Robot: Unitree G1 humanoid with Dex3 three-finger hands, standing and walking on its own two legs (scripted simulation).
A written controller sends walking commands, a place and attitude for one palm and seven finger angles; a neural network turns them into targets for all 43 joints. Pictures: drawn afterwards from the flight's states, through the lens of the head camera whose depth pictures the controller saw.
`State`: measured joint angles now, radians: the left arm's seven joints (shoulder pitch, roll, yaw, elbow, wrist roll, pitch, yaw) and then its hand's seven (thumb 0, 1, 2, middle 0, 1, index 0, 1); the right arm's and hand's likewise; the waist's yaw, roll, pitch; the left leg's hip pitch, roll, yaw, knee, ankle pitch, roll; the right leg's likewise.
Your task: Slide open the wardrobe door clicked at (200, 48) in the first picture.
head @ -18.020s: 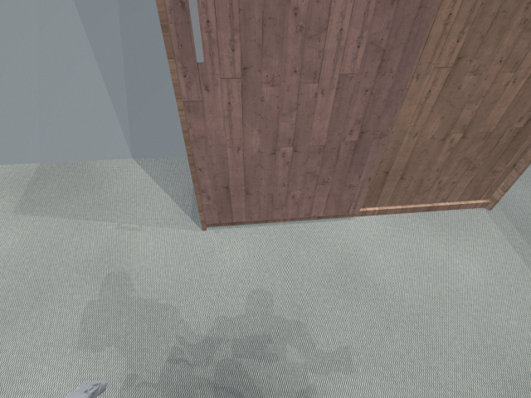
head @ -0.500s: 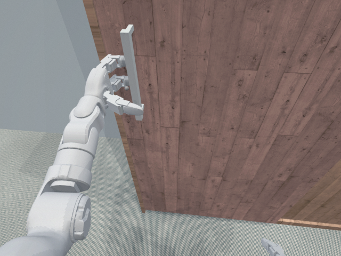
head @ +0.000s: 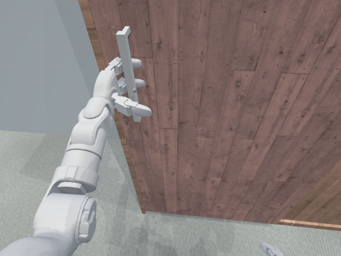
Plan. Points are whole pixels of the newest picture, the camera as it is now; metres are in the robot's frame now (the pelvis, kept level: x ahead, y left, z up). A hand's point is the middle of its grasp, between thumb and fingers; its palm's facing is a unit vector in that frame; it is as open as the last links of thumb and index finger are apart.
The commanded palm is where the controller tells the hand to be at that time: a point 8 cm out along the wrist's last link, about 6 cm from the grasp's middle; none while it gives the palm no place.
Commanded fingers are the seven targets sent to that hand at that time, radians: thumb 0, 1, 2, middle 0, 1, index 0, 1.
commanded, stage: slide the fingers in behind the handle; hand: left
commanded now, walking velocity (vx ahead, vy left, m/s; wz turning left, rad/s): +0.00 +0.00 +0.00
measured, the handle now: (132, 79) +0.48 +0.11 +0.19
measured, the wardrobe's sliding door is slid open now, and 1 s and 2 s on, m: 0.00 0.00 0.00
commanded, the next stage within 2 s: grip the handle and tug to test in 0.68 s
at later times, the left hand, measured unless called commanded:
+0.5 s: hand (134, 92) +0.42 +0.09 +0.20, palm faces -0.08 -1.00 +0.01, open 14.3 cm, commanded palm +0.39 +0.14 +0.20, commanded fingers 0.00 -0.50 0.30 -0.30 -1.20 -0.30 -1.20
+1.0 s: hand (133, 92) +0.42 +0.10 +0.19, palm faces -0.08 -1.00 +0.02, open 12.9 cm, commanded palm +0.41 +0.15 +0.20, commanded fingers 0.00 0.06 0.54 -0.36 -1.28 -0.36 -1.28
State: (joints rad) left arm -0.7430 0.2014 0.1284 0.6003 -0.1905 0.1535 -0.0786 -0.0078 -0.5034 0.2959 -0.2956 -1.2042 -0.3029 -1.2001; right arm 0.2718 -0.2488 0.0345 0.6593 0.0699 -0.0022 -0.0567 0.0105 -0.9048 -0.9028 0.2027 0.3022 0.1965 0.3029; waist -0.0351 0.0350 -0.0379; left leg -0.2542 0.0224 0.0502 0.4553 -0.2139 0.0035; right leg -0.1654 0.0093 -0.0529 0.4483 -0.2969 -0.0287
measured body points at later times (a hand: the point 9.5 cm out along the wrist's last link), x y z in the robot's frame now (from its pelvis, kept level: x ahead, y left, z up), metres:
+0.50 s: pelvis +0.00 +0.00 +0.00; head -0.01 -0.02 +0.45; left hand +0.42 +0.15 +0.20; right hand +0.14 -0.25 -0.10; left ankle +0.02 +0.12 -0.74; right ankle -0.04 -0.10 -0.74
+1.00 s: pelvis +0.00 +0.00 +0.00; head -0.01 -0.01 +0.45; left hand +0.42 +0.15 +0.20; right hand +0.13 -0.24 -0.11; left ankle +0.02 +0.12 -0.74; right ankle -0.04 -0.10 -0.74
